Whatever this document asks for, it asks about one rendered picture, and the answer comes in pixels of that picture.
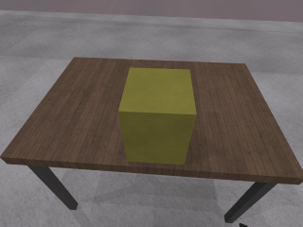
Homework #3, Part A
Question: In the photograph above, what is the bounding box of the table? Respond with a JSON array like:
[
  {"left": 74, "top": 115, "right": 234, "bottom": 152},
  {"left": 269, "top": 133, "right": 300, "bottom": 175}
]
[{"left": 0, "top": 57, "right": 303, "bottom": 223}]

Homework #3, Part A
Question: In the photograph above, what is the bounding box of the carton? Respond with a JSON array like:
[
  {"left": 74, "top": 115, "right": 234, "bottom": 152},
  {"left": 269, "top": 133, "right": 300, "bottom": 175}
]
[{"left": 118, "top": 67, "right": 197, "bottom": 165}]

